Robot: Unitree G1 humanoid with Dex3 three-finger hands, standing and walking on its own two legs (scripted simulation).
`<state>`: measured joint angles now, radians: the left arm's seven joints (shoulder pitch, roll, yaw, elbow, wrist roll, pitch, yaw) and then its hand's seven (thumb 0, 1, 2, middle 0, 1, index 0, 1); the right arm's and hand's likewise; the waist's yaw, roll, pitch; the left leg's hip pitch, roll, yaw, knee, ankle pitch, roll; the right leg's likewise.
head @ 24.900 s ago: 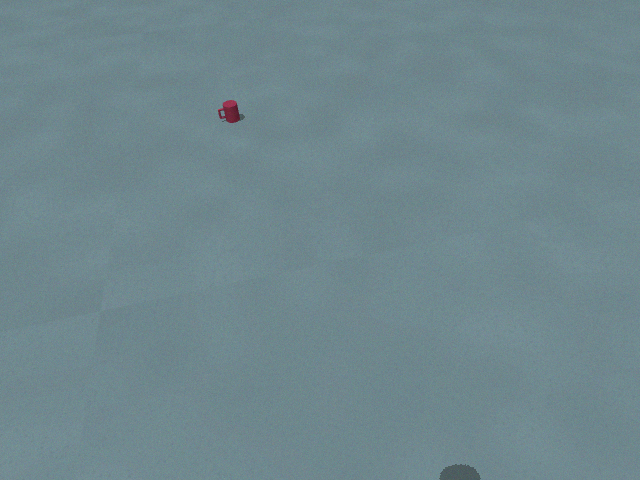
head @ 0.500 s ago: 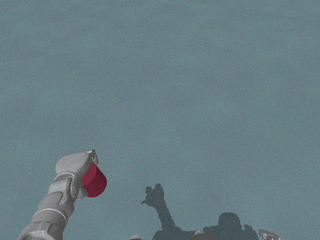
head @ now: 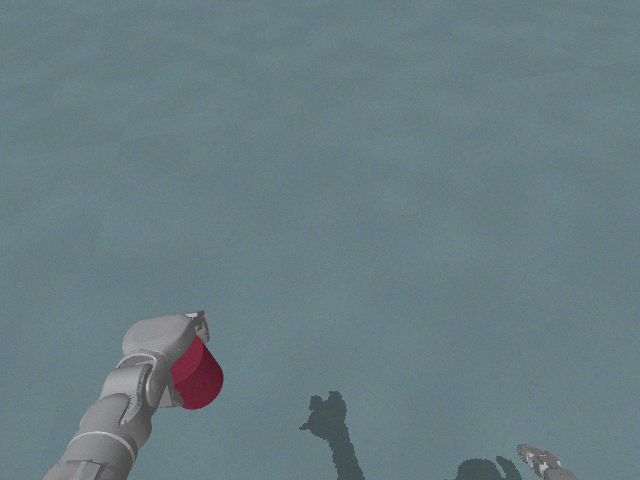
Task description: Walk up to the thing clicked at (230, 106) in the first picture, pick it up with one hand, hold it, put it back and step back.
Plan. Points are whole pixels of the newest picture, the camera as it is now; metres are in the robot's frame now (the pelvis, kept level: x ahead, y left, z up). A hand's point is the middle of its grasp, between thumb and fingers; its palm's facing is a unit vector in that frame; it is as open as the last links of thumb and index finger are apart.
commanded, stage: hold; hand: left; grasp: from above
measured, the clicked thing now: (176, 374) +0.32 +0.24 -0.09
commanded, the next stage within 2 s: crouch in 1.50 s
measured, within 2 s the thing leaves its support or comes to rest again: neither
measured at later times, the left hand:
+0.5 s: hand (171, 379) +0.28 +0.22 -0.03, palm faces -0.46 -0.05 -0.89, open 10.9 cm
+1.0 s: hand (165, 381) +0.27 +0.22 -0.01, palm faces -0.44 -0.04 -0.90, open 10.9 cm
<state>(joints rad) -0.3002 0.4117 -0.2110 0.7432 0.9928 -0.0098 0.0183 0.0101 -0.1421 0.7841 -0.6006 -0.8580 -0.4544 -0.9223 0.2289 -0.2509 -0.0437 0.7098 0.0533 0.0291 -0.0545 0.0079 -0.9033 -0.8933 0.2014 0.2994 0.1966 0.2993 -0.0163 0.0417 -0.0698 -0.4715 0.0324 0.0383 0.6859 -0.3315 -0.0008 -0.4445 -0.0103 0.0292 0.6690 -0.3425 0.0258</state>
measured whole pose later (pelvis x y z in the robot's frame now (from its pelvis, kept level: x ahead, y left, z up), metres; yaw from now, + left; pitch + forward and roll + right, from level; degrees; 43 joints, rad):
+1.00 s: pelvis -0.02 -0.01 +0.02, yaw +0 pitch +0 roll +0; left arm -0.26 0.42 -0.23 0.62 0.97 -0.01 -0.06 0.01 -0.14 0.78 -0.58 -0.88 -0.45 -0.92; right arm 0.17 -0.25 -0.02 0.69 0.07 0.07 -0.08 0.01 -0.91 -0.90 0.20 0.30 0.20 0.30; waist 0.02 0.05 -0.01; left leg -0.29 0.03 0.05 0.49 -0.21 -0.01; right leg -0.28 -0.01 0.04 0.52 -0.24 0.02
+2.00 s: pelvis -0.03 -0.01 +0.00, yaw +1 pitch +8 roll +0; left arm -0.39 0.40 -0.21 0.93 1.08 -0.10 0.14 0.01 -0.13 0.77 -0.56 -0.92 -0.45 -0.92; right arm 0.18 -0.25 -0.03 0.70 0.03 0.08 -0.05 0.01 -0.90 -0.90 0.20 0.30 0.20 0.30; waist -0.03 0.00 -0.03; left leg -0.55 0.03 0.02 0.70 -0.28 -0.01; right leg -0.53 -0.01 0.02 0.70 -0.31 0.02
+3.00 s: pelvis -0.08 +0.00 -0.33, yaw -4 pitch +38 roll -7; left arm -0.94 0.69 0.05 1.31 1.24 -0.17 0.29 0.01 -0.15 0.79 -0.58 -0.89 -0.48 -0.90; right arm 0.15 -0.26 -0.01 0.70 -0.10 -0.03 0.10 0.00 -0.92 -0.90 0.20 0.30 0.20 0.30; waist -0.20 0.01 -0.12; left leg -2.11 0.03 -0.10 2.10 -0.67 0.00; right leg -2.02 0.01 -0.05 2.04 -0.70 0.04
